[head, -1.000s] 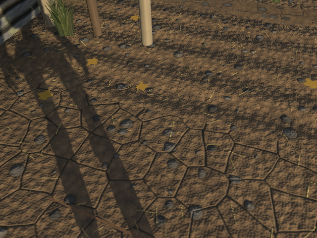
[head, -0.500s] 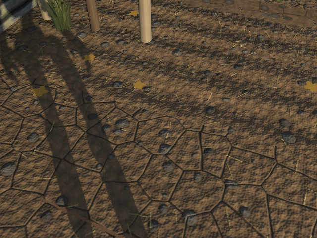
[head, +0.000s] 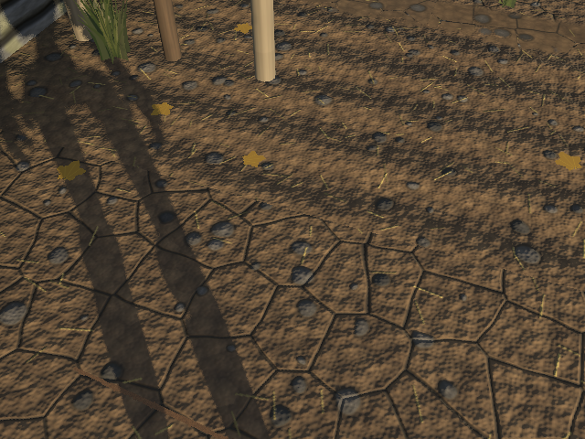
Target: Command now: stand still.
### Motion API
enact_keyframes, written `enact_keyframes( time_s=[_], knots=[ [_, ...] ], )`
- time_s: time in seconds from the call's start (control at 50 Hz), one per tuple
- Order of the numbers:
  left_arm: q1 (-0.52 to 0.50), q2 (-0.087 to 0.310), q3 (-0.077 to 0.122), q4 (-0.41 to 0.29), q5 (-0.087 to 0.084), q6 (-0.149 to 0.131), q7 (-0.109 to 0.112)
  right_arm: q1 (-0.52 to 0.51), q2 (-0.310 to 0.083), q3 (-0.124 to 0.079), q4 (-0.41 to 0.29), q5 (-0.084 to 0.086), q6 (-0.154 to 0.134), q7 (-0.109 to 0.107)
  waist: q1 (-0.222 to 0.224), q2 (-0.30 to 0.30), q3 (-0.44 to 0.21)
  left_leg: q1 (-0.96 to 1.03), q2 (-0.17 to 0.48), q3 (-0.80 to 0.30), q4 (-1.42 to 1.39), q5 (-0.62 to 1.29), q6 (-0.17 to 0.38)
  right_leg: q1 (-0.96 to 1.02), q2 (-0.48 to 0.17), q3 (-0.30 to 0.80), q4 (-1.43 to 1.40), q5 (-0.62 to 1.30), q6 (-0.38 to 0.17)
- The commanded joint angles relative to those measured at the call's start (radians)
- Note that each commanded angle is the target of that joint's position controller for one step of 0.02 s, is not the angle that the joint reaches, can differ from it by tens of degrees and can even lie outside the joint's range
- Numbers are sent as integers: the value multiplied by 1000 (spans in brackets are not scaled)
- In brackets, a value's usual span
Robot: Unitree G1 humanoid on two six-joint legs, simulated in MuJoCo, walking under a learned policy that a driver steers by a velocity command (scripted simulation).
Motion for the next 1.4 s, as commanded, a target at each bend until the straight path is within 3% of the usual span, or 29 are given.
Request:
enact_keyframes(
  time_s=[0.02,0.64,0.68,0.72,0.74,0.76,0.78,0.8,0.84,0.86,0.88,0.9,0.92,0.94,0.96,0.98,1.0,1.04,1.1,1.16,1.26,1.32,1.36,1.38,1.4],
  knots=[
    [65,92,13,-17,0,-6,3,2,-99,-12,-27,0,-7,-3,0,-7,-1,94,21,-15,-55,162,42,-133,-30,25,-118,107,-14],
    [137,76,3,-23,-3,-11,5,67,-87,-3,-29,1,-8,-6,-2,-8,5,85,18,-15,-51,176,42,-142,-28,22,-112,125,-13],
    [164,93,12,-12,-12,-7,9,92,-84,-5,-18,7,-6,-6,0,-34,0,63,-27,33,-10,-110,48,-149,-23,30,-128,-137,-42],
    [164,132,25,-34,-23,-9,14,70,-90,-10,-38,12,-17,-5,14,-78,80,-77,-49,57,62,-367,64,-185,-89,134,-183,-435,-108],
    [197,154,32,-35,-30,-20,13,33,-74,-8,-60,14,-35,1,33,-115,115,-156,-46,69,131,-344,67,-165,-162,237,-239,-513,-149],
    [209,189,44,-36,-35,-31,11,4,-51,-3,-80,20,-55,10,39,-172,146,-220,-41,96,226,-246,68,-138,-259,364,-305,-542,-197],
    [197,198,50,-41,-35,-44,9,-24,-45,-1,-97,21,-73,18,40,-184,180,-266,-1,65,290,-200,82,-142,-328,449,-335,-503,-235],
    [178,186,47,-51,-29,-56,6,-31,-48,-2,-108,25,-88,26,29,-175,190,-299,22,47,302,-224,97,-122,-346,459,-330,-414,-241],
    [130,169,43,-70,-37,-64,-6,19,-54,-6,-102,33,-110,37,-15,-144,162,-188,18,66,128,-235,118,-122,-288,355,-264,-250,-194],
    [96,172,42,-81,-44,-57,-11,108,-60,-15,-65,33,-116,37,-61,-129,124,1,-21,104,-1,-143,113,-195,-224,278,-207,-170,-160],
    [69,173,42,-97,-44,-55,-13,223,-90,-33,-19,26,-116,36,-99,-104,69,189,-38,92,-17,-48,96,-279,-163,219,-115,-40,-132],
    [-3,146,33,-132,-39,-62,-16,396,-158,-59,19,18,-117,32,-173,43,7,371,107,-114,-122,-89,132,-414,-64,100,187,98,-75],
    [10,66,16,-176,-45,-80,-10,525,-269,-81,32,11,-122,39,-183,326,-90,519,363,-561,-297,-159,262,-617,66,18,545,-136,-31],
    [13,107,31,-164,-60,-91,-9,464,-169,-45,17,-10,-138,38,-138,185,-59,446,428,-660,-313,-182,292,-673,35,181,751,-199,-54],
    [31,115,35,-161,-73,-95,-20,364,-110,-24,-16,-5,-146,36,-84,110,15,390,406,-522,-308,-163,250,-721,-10,216,797,-105,-87],
    [37,105,37,-149,-66,-93,-25,281,-89,-14,-43,0,-148,40,-53,73,39,338,348,-376,-321,-125,200,-701,-48,207,770,2,-105],
    [24,106,45,-147,-57,-91,-24,245,-84,-9,-52,1,-146,44,-39,62,62,310,310,-265,-329,-15,160,-693,-67,199,715,77,-113],
    [21,105,57,-144,-49,-74,-36,261,-52,3,-47,-13,-139,42,-29,88,41,277,234,-78,-318,206,108,-623,-82,153,659,154,-108],
    [-52,68,51,-187,-43,-52,-50,299,-97,-1,-43,-23,-135,25,-32,59,50,264,241,4,-340,334,128,-672,-88,126,618,221,-70],
    [-182,59,39,-262,-38,-53,-58,272,-121,-3,-67,-29,-128,10,-40,48,91,215,228,90,-374,361,124,-676,-83,87,428,316,-50],
    [-340,49,20,-354,-34,-56,-96,333,-153,-12,-75,-7,-116,1,-67,44,111,273,253,205,-341,473,114,-608,-63,-39,229,344,-80],
    [-315,93,40,-381,-35,-59,-116,309,-194,-24,-100,-1,-103,-7,-3,106,39,340,273,254,-170,947,102,-449,18,-122,197,235,-136],
    [-107,180,81,-342,-40,-55,-119,265,-233,-35,-132,0,-92,-11,120,153,-92,309,278,250,126,1125,93,-169,81,-129,166,186,-192],
    [49,243,116,-301,-40,-48,-103,233,-236,-34,-154,5,-96,-7,208,121,-166,157,234,255,375,966,61,98,83,-62,76,233,-232],
    [111,313,126,-272,-39,-38,-76,258,-128,-7,-191,-32,-113,8,147,-143,-234,-164,107,228,754,1,29,355,-139,305,81,259,-296]
  ],
)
